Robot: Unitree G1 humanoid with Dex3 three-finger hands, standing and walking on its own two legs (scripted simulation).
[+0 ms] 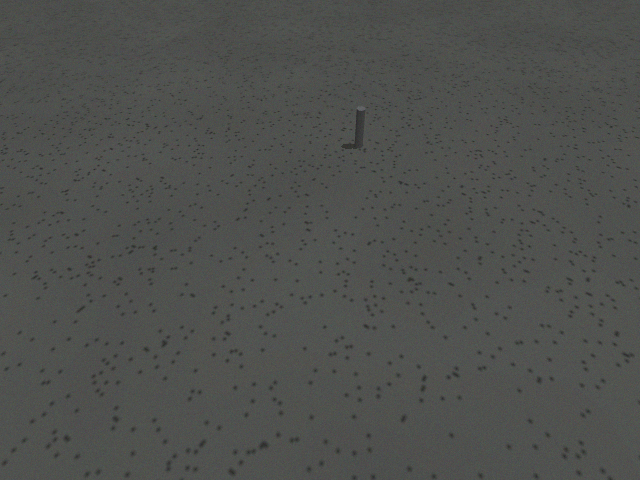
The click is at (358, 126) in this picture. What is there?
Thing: slim round
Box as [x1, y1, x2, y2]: [355, 106, 364, 147]
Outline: 361,106 357,107 355,147 361,147 362,145 364,107
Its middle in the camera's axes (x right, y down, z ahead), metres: +0.20 -0.59 +2.02
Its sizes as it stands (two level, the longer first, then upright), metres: 0.043 0.043 0.224
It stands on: the floor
